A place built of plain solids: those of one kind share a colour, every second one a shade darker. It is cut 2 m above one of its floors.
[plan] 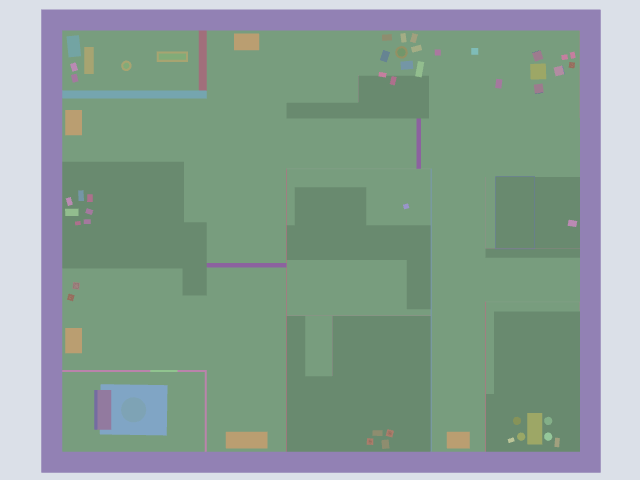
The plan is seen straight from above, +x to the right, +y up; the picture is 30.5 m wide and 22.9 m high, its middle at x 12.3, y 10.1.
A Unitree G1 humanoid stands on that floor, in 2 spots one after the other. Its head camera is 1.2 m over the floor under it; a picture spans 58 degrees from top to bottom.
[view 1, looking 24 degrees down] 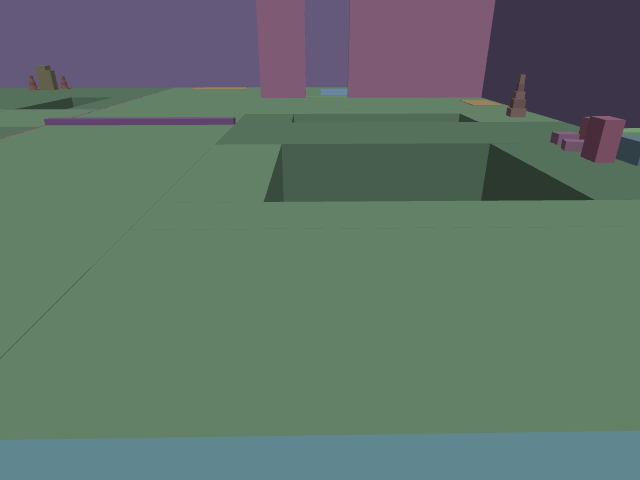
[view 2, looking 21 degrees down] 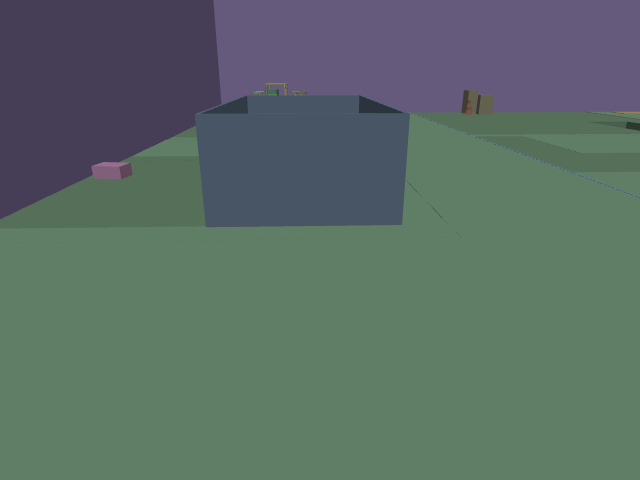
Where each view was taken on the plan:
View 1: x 5.31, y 18.03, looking -91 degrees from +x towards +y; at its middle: floor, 3.54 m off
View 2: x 21.60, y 17.11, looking -92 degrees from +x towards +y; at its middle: floor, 3.85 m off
